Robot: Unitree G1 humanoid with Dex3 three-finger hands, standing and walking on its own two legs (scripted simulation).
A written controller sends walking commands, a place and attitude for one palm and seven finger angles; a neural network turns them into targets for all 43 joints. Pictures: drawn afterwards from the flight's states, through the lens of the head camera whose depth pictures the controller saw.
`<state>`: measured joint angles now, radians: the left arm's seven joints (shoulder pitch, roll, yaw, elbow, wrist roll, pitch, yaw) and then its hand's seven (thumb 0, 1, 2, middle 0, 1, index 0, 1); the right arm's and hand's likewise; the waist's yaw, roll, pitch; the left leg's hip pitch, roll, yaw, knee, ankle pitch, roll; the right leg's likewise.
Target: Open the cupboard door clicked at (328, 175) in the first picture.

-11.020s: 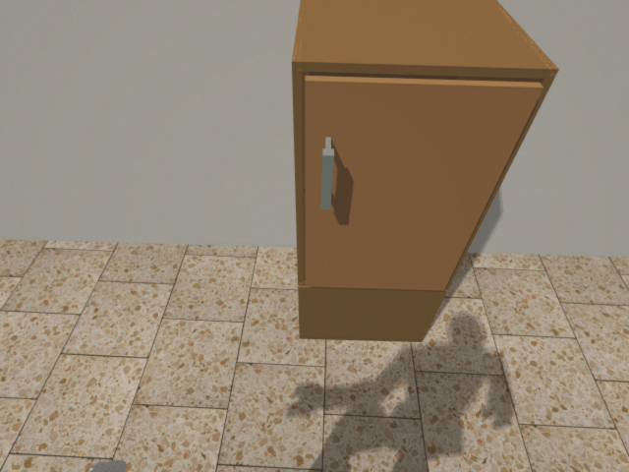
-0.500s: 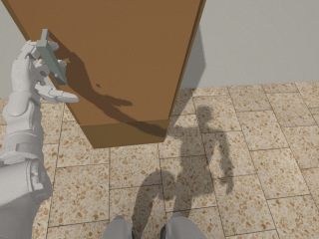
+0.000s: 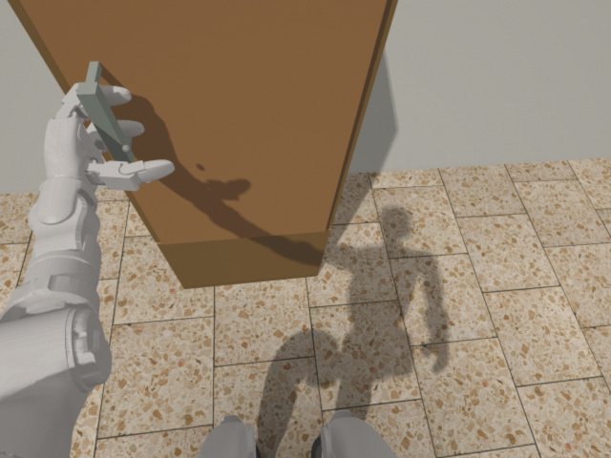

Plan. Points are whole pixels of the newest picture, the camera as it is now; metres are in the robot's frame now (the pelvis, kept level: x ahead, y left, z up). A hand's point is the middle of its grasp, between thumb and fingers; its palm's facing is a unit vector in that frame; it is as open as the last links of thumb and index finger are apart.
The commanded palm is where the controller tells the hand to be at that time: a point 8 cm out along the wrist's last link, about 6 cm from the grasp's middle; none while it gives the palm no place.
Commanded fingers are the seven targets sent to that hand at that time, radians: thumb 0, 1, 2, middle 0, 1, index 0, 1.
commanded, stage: close the thumb around the handle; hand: left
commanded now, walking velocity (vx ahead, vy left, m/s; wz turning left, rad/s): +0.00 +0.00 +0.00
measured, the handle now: (110, 117) +0.55 +0.23 +0.08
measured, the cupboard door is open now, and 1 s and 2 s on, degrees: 0 15 45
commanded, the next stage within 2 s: pull the door open along its arc in 0.42 s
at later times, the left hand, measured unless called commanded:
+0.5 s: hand (128, 146) +0.50 +0.20 +0.08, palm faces +0.07 -1.00 -0.01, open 5.4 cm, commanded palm +0.47 +0.24 +0.08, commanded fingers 0.00 0.90 0.90 -0.40 -1.35 -0.40 -1.35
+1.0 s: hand (140, 202) +0.41 +0.17 +0.08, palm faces +0.12 -0.99 +0.07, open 5.7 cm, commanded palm +0.35 +0.21 +0.08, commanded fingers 0.00 0.90 0.90 -0.40 -1.35 -0.40 -1.35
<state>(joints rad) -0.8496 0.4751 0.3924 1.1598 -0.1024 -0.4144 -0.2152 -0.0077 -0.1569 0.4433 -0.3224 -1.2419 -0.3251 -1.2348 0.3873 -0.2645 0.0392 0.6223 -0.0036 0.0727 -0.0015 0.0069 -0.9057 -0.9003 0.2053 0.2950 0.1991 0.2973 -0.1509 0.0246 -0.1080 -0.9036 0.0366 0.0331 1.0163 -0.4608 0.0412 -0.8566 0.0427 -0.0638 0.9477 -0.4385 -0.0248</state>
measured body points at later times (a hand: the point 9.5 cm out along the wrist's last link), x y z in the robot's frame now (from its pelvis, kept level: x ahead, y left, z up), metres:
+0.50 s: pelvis +0.00 -0.01 +0.00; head +0.12 +0.01 +0.43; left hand +0.49 +0.25 +0.08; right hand +0.01 -0.28 -0.11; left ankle +0.01 +0.09 -0.67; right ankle +0.00 -0.11 -0.67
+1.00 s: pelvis +0.02 +0.00 +0.02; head +0.09 +0.00 +0.46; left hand +0.40 +0.23 +0.07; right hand +0.10 -0.26 -0.10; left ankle +0.01 +0.09 -0.67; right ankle +0.00 -0.11 -0.67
